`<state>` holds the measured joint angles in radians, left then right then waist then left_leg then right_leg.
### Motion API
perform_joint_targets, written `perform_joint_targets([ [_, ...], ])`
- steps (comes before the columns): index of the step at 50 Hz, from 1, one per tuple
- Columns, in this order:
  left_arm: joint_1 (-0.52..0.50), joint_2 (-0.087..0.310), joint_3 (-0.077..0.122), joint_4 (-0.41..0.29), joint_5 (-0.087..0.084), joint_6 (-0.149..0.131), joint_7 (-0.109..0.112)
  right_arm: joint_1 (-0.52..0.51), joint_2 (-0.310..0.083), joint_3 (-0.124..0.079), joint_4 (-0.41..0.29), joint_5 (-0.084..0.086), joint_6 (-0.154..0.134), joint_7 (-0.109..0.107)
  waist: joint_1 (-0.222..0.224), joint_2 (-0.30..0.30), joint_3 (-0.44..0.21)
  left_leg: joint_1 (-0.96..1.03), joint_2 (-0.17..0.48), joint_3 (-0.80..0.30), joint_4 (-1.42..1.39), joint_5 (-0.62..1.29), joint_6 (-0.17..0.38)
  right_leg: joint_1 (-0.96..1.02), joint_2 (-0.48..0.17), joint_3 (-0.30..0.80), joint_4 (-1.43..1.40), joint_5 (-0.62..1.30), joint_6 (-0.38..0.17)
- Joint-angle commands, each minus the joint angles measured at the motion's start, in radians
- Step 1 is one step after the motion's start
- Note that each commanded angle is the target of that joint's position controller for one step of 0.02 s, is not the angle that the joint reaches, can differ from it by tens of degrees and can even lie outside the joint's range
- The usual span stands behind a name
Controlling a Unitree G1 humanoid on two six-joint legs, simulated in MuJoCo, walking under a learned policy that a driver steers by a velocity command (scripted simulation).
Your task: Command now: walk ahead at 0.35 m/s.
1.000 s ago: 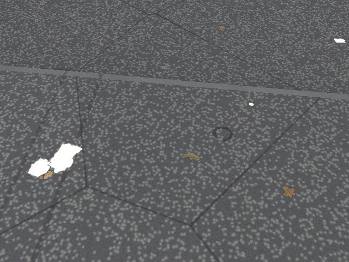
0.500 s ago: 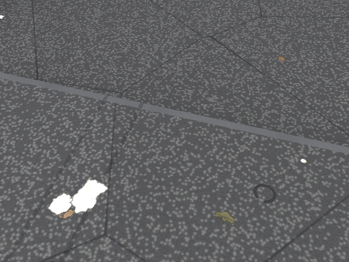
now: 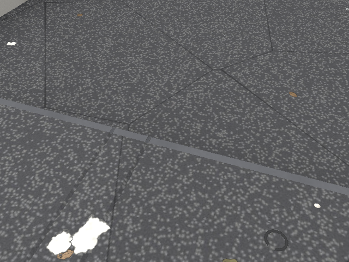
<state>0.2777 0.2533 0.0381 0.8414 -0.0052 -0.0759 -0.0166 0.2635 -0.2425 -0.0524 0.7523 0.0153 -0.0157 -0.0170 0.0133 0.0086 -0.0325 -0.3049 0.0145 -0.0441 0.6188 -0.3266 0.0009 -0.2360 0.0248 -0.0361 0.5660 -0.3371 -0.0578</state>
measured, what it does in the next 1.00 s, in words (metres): walks ahead, turning right: left foot, then right foot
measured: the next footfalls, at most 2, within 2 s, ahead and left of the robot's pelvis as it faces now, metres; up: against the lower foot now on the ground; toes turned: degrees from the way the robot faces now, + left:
left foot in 0.34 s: +0.30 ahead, +0.16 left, +0.00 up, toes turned -3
right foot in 0.82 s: +0.41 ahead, -0.11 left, +0.00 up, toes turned -21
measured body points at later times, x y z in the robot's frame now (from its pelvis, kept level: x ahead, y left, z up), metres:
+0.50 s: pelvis +0.21 +0.07 +0.01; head +0.23 +0.07 +0.46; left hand +0.29 +0.34 -0.12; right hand +0.32 -0.21 -0.09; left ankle +0.25 +0.16 -0.73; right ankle +0.13 -0.08 -0.64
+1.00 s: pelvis +0.34 -0.01 +0.01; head +0.37 -0.03 +0.46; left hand +0.57 +0.19 -0.08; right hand +0.39 -0.32 -0.09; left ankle +0.37 +0.15 -0.66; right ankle +0.37 -0.10 -0.73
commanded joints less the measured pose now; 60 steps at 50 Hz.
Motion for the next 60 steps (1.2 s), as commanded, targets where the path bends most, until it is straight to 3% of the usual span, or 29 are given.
perform_joint_targets([
  [1,0.155,0.199,0.056,-0.013,0.009,-0.014,0.001,-0.219,-0.119,-0.023,-0.162,0.018,-0.063,0.001,0.101,-0.231,0.148,-0.506,-0.012,0.016,0.267,-0.189,0.019,0.265,-0.39,0.611,-0.377,-0.103,-0.242],
  [4,0.162,0.158,0.044,-0.016,-0.002,-0.022,0.008,-0.179,-0.101,-0.024,-0.144,0.006,-0.085,0.019,0.067,-0.092,0.08,-0.665,0.066,-0.022,0.439,-0.093,0.044,0.436,-0.37,0.485,-0.321,0.203,-0.212],
  [7,0.126,0.121,0.029,-0.017,-0.004,0.003,0.012,-0.224,-0.055,-0.009,-0.152,0.004,-0.083,0.047,0.062,-0.101,0.081,-0.516,0.068,0.043,0.259,0.06,0.022,0.329,-0.264,0.267,-0.365,0.358,-0.148],
  [10,0.134,0.16,0.036,-0.012,-0.008,0.014,0.018,-0.282,-0.021,0.005,-0.172,0.005,-0.084,0.066,0.073,-0.117,0.088,-0.295,0.013,0.089,0.052,0.215,0.001,0.177,-0.201,0.166,-0.374,0.37,-0.126],
  [13,0.137,0.206,0.052,-0.007,-0.024,0.013,0.022,-0.279,-0.076,-0.01,-0.187,0.012,-0.085,0.065,0.045,-0.14,0.099,-0.168,-0.003,0.061,-0.042,0.267,0.006,0.13,-0.248,0.217,-0.371,0.333,-0.121],
  [15,0.103,0.215,0.057,-0.01,-0.028,0.012,0.024,-0.204,-0.122,-0.031,-0.169,0.009,-0.088,0.054,-0.019,-0.136,0.077,-0.04,-0.016,0.057,-0.098,0.27,0.03,0.121,-0.25,0.216,-0.294,0.419,-0.089],
  [16,0.102,0.201,0.054,-0.01,-0.025,0.011,0.025,-0.106,-0.154,-0.05,-0.139,0.004,-0.086,0.042,-0.068,-0.12,0.019,0.105,-0.03,0.068,-0.11,0.254,0.05,0.094,-0.214,0.187,-0.181,0.522,-0.064],
  [17,0.09,0.163,0.042,-0.019,-0.012,0.007,0.024,0.041,-0.195,-0.07,-0.107,-0.002,-0.084,0.028,-0.141,-0.091,-0.075,0.322,0.034,0.016,-0.093,0.253,0.082,-0.013,-0.161,0.146,0.025,0.481,-0.027],
  [18,0.116,0.064,0.011,-0.049,0.027,0.006,0.025,0.205,-0.281,-0.087,-0.09,-0.019,-0.074,0.012,-0.174,0.125,-0.246,0.569,0.268,-0.239,-0.104,0.185,0.132,-0.191,-0.066,0.084,0.382,0.075,0.021],
  [19,0.235,0.025,0.004,-0.063,-0.028,-0.01,0.024,0.195,-0.299,-0.08,-0.089,-0.042,-0.074,0.026,-0.1,0.376,-0.328,0.657,0.428,-0.718,-0.331,-0.107,0.264,-0.431,0.024,0.152,0.635,-0.272,0.038],
  [20,0.178,0.136,0.032,-0.048,-0.053,-0.008,0.026,0.124,-0.206,-0.058,-0.094,-0.022,-0.08,0.031,-0.103,0.219,-0.177,0.527,0.395,-0.66,-0.384,-0.274,0.232,-0.509,-0.043,0.191,0.742,-0.199,0.037],
  [21,0.096,0.165,0.044,-0.066,-0.05,-0.004,0.025,0.061,-0.156,-0.042,-0.091,-0.006,-0.084,0.032,-0.09,0.154,-0.056,0.399,0.364,-0.49,-0.387,-0.229,0.197,-0.533,-0.083,0.16,0.739,-0.103,0.025],
  [22,0.072,0.146,0.045,-0.061,-0.038,0.004,0.029,0.0,-0.129,-0.033,-0.087,-0.011,-0.087,0.036,-0.055,0.087,-0.011,0.285,0.315,-0.369,-0.401,-0.093,0.176,-0.481,-0.12,0.151,0.709,-0.026,0.026],
  [24,0.086,0.114,0.051,-0.053,-0.026,0.028,0.031,-0.083,-0.092,-0.026,-0.076,-0.032,-0.098,0.038,0.0,0.11,0.039,0.139,0.25,-0.16,-0.435,0.214,0.159,-0.369,-0.153,0.157,0.638,0.046,0.04],
  [28,0.049,0.08,0.054,-0.095,-0.01,0.063,0.036,-0.108,-0.127,-0.041,-0.044,-0.037,-0.109,0.021,0.032,0.077,0.05,0.1,0.254,0.038,-0.424,0.667,0.196,-0.372,-0.139,0.128,0.533,0.107,0.083],
  [33,-0.09,0.056,0.04,-0.168,-0.002,0.068,-0.005,-0.106,-0.177,-0.056,-0.027,-0.022,-0.067,-0.013,-0.014,0.064,0.031,0.131,0.241,0.177,-0.396,0.647,0.19,-0.298,-0.127,0.052,0.23,0.315,0.085],
  [39,-0.119,0.118,0.071,-0.242,0.0,0.086,-0.034,-0.108,-0.22,-0.076,-0.016,0.027,-0.025,-0.013,-0.002,0.076,0.0,0.257,0.284,0.19,-0.175,0.689,0.135,-0.227,-0.066,-0.016,0.045,0.16,0.009],
  [40,-0.029,0.123,0.053,-0.222,0.078,0.028,-0.058,-0.068,-0.164,-0.05,-0.02,-0.156,-0.078,0.01,0.013,-0.025,-0.013,0.257,0.344,0.18,-0.214,0.53,0.144,-0.114,-0.069,0.055,-0.018,0.289,-0.047],
  [41,0.002,0.165,0.087,-0.216,0.084,-0.015,-0.049,-0.033,-0.152,-0.057,0.011,-0.122,-0.099,0.009,0.016,-0.039,-0.067,0.238,0.261,0.226,-0.054,0.413,0.1,0.018,-0.041,0.069,-0.076,0.375,-0.105],
  [42,0.036,0.298,0.117,-0.234,0.067,-0.037,-0.024,0.104,-0.05,-0.025,-0.018,-0.091,-0.103,-0.001,-0.035,-0.285,-0.296,0.067,0.087,0.315,0.24,-0.022,-0.015,0.376,-0.234,0.312,-0.072,0.89,-0.351],
  [43,0.115,0.271,0.098,-0.252,0.056,-0.049,-0.019,0.084,-0.079,-0.012,-0.063,-0.058,-0.121,0.012,0.025,-0.315,-0.425,-0.22,-0.053,0.126,0.371,-0.439,-0.041,0.599,-0.414,0.769,-0.207,0.62,-0.481],
  [44,0.161,0.21,0.098,-0.174,0.067,-0.068,-0.006,-0.142,-0.144,-0.028,-0.079,-0.047,-0.109,0.019,0.115,-0.117,-0.123,-0.377,-0.017,-0.006,0.449,-0.355,-0.027,0.431,-0.336,0.653,-0.228,0.468,-0.316],
  [45,0.123,0.232,0.106,-0.169,0.037,-0.063,-0.002,-0.174,-0.15,-0.031,-0.101,-0.054,-0.102,0.002,0.081,-0.116,-0.079,-0.399,0.012,-0.016,0.515,-0.297,-0.03,0.334,-0.292,0.536,-0.251,0.367,-0.258],
  [46,0.064,0.186,0.089,-0.186,0.024,-0.048,0.0,-0.112,-0.194,-0.047,-0.091,-0.074,-0.096,-0.012,0.034,-0.103,-0.105,-0.357,0.034,-0.041,0.528,-0.257,-0.027,0.274,-0.276,0.514,-0.276,0.351,-0.254],
  [48,-0.049,0.145,0.063,-0.219,0.02,-0.04,0.002,-0.075,-0.147,-0.026,-0.086,-0.098,-0.089,-0.025,-0.048,-0.073,-0.029,-0.226,0.069,-0.054,0.505,-0.176,-0.018,0.007,-0.238,0.437,-0.337,0.348,-0.239],
  [50,-0.123,0.143,0.057,-0.267,0.042,-0.043,0.0,-0.005,-0.136,-0.02,-0.063,-0.077,-0.07,-0.016,-0.085,-0.059,-0.06,-0.141,0.043,-0.027,0.449,-0.068,-0.028,-0.074,-0.195,0.378,-0.356,0.358,-0.233],
  [53,-0.123,0.181,0.072,-0.3,0.042,-0.059,-0.015,0.034,-0.133,-0.009,-0.028,-0.059,-0.037,0.018,-0.058,-0.06,-0.057,-0.096,0.039,0.021,0.356,0.011,-0.08,-0.119,-0.169,0.31,-0.347,0.333,-0.216],
  [57,-0.05,0.158,0.068,-0.298,0.019,-0.065,-0.03,-0.021,-0.129,0.011,-0.032,-0.064,-0.029,0.016,0.014,-0.069,-0.05,-0.153,0.075,0.003,0.198,-0.011,-0.11,-0.013,-0.214,0.391,-0.278,0.206,-0.218],
  [60,-0.066,0.14,0.053,-0.298,0.002,-0.054,-0.041,-0.038,-0.133,0.019,-0.034,-0.053,-0.045,0.017,0.027,-0.076,-0.058,-0.122,0.064,0.036,0.057,-0.014,-0.097,0.006,-0.214,0.429,-0.217,0.172,-0.204],
])
Over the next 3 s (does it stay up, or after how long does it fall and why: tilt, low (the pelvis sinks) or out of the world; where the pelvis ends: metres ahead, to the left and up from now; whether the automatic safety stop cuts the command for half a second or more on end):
stays up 0.52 -0.08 0.01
